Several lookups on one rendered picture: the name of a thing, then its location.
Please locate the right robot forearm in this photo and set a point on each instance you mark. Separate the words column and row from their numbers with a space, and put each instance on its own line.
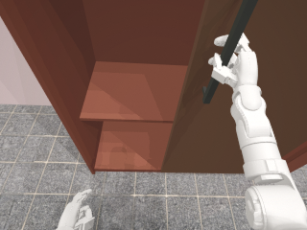
column 263, row 162

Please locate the robot right hand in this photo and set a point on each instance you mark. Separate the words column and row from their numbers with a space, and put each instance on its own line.
column 244, row 66

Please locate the right robot upper arm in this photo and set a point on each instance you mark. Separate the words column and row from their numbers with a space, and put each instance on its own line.
column 274, row 207

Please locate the wardrobe door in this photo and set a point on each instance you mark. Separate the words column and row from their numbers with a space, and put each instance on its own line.
column 203, row 138
column 295, row 153

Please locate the robot left hand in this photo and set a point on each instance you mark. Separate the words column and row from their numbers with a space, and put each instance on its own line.
column 73, row 214

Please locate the handle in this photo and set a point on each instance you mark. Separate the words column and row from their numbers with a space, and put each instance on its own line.
column 238, row 27

